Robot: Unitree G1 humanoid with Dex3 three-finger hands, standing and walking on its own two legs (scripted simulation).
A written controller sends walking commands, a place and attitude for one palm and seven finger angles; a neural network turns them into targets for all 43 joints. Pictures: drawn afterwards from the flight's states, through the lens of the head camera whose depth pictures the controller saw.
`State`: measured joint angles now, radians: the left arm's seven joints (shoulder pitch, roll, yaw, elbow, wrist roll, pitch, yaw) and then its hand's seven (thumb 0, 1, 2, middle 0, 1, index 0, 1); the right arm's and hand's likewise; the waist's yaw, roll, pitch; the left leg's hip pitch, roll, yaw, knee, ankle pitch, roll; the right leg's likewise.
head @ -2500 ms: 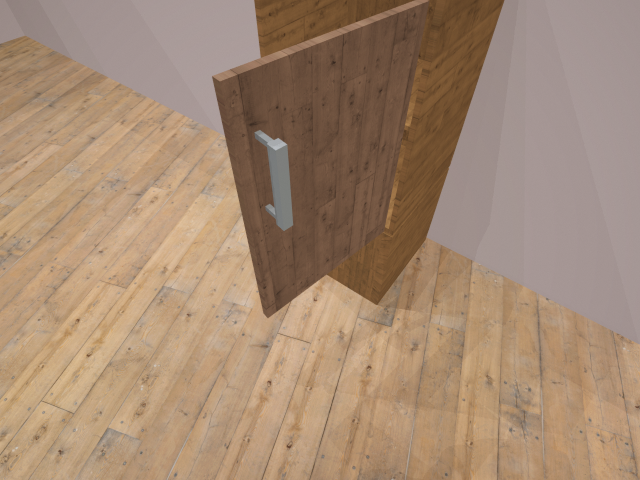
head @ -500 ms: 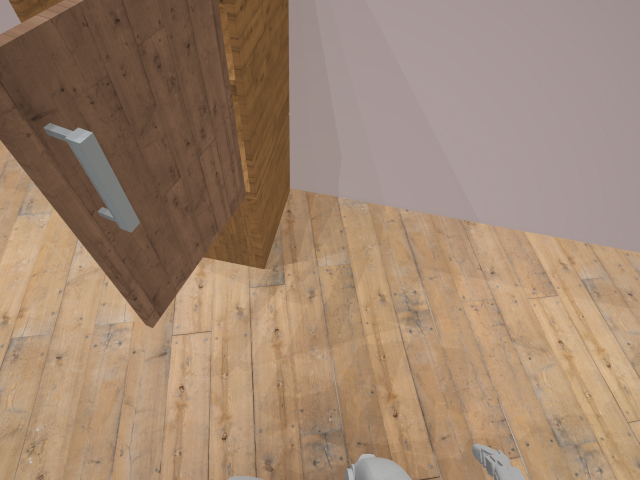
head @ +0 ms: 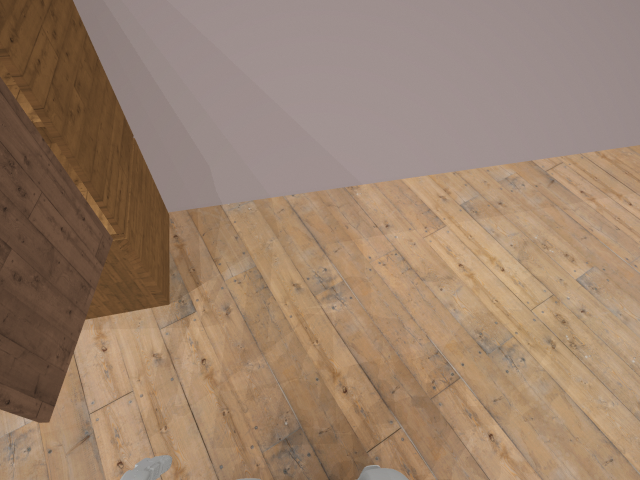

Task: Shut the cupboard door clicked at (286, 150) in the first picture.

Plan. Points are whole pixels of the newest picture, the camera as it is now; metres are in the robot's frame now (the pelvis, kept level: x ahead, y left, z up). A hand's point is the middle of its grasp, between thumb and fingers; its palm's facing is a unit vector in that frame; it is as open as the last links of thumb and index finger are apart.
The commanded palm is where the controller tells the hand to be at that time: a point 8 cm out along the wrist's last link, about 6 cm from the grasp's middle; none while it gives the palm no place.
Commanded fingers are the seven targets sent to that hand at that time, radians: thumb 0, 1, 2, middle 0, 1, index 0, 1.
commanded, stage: walk to a spot facing it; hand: left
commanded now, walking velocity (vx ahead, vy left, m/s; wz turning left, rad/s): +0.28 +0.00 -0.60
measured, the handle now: out of the picture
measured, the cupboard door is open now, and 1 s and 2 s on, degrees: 79 79 79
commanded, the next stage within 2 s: turn to face it in 1.24 s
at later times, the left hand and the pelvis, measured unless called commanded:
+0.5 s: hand (270, 390) +0.26 +0.08 -0.15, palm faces -0.32 -0.92 -0.21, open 7.4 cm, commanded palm none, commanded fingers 0.00 0.90 0.90 -0.20 -0.30 -0.20 -0.30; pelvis +0.12 -0.07 +0.01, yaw -18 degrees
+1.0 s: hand (356, 247) +0.53 -0.06 -0.15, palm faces -0.53 -0.83 -0.19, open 7.4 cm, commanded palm none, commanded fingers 0.00 0.90 0.90 -0.20 -0.30 -0.20 -0.30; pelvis +0.33 -0.16 +0.00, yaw -30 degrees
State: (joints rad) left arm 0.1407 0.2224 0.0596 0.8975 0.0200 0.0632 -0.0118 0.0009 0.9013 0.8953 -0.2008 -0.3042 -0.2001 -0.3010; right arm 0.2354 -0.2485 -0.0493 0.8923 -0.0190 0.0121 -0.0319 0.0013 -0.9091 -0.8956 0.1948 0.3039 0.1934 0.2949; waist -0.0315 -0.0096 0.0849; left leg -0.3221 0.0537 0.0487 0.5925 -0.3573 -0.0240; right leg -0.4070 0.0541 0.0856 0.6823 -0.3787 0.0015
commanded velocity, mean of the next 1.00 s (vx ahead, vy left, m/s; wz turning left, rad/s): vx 0.35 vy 0.00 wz -0.39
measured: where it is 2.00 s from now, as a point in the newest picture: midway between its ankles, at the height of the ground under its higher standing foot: (421, 329)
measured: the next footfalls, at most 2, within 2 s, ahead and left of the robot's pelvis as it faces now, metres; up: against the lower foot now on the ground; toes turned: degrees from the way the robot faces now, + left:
right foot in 0.32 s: +0.11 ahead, -0.18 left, +0.00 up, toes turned -20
left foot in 0.64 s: +0.34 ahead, +0.00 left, +0.00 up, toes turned -15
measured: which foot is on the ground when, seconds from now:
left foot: down 0.00-0.30, up 0.32-0.62, down 0.64-1.00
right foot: up 0.00-0.30, down 0.32-0.64, up 0.66-1.00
